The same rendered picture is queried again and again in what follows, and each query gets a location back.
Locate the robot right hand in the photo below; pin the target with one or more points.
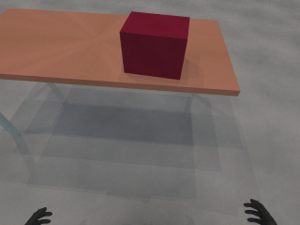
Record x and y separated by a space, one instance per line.
264 216

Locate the carton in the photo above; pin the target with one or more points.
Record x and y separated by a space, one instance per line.
154 44

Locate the table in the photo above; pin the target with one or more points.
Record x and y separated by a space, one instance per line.
84 48

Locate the robot left hand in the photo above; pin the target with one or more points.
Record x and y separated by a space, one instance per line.
40 213

